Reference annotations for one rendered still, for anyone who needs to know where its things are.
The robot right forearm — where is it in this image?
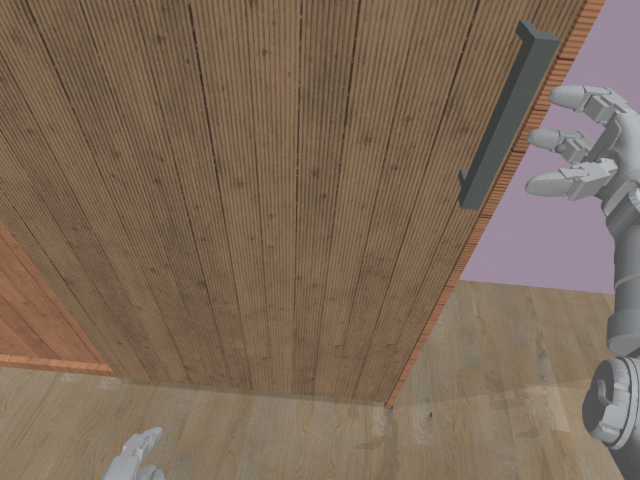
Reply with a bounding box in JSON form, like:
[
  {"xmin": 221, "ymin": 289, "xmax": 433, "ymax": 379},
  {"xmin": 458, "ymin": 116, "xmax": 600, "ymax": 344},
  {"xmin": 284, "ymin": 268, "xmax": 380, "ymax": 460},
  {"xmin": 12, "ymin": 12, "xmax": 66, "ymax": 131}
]
[{"xmin": 601, "ymin": 170, "xmax": 640, "ymax": 360}]

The robot right upper arm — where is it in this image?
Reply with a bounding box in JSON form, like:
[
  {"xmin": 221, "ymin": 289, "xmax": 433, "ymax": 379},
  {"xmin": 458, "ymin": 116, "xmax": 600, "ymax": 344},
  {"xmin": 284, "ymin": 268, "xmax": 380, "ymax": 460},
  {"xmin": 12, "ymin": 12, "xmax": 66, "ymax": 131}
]
[{"xmin": 582, "ymin": 356, "xmax": 640, "ymax": 480}]

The robot left hand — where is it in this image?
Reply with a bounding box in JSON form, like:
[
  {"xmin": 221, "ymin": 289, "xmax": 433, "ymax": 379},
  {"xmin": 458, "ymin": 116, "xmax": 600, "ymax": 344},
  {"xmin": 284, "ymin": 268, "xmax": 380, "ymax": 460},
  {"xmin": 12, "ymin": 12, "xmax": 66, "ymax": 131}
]
[{"xmin": 101, "ymin": 427, "xmax": 165, "ymax": 480}]

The handle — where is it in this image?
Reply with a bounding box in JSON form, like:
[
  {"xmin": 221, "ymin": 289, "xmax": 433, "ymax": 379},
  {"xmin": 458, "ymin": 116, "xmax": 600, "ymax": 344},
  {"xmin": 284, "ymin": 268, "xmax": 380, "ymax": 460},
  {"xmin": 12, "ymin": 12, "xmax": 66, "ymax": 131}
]
[{"xmin": 458, "ymin": 20, "xmax": 560, "ymax": 210}]

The robot right hand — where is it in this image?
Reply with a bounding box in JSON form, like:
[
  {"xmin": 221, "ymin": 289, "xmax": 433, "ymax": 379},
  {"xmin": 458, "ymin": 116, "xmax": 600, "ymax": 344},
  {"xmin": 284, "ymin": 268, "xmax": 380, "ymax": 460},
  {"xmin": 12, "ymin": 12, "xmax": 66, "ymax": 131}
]
[{"xmin": 525, "ymin": 85, "xmax": 640, "ymax": 201}]

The wardrobe door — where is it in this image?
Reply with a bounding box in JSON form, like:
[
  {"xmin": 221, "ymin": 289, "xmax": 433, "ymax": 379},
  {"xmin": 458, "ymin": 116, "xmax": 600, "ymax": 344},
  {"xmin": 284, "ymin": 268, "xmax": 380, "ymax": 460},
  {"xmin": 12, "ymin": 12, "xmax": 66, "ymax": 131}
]
[
  {"xmin": 0, "ymin": 220, "xmax": 108, "ymax": 364},
  {"xmin": 0, "ymin": 0, "xmax": 584, "ymax": 402}
]

